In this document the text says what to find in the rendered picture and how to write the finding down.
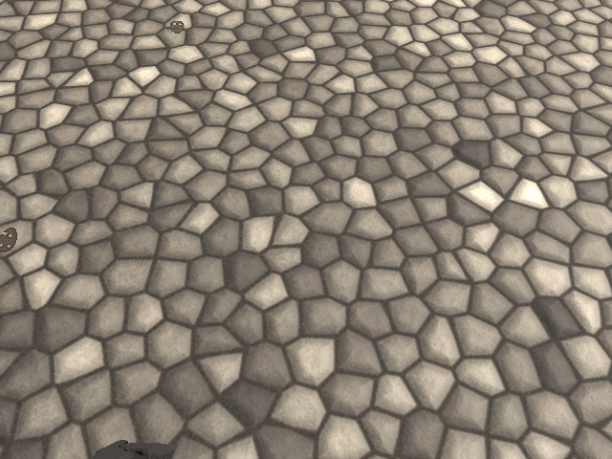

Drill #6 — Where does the robot left hand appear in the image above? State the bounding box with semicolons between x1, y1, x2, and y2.
90;440;174;459

